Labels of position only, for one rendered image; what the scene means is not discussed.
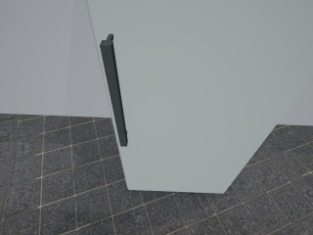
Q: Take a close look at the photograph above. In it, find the handle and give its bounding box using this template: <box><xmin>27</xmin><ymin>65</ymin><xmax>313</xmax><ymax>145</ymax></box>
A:
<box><xmin>100</xmin><ymin>33</ymin><xmax>128</xmax><ymax>147</ymax></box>

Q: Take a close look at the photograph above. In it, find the fridge door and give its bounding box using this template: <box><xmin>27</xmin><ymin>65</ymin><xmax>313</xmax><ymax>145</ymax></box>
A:
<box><xmin>87</xmin><ymin>0</ymin><xmax>313</xmax><ymax>194</ymax></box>

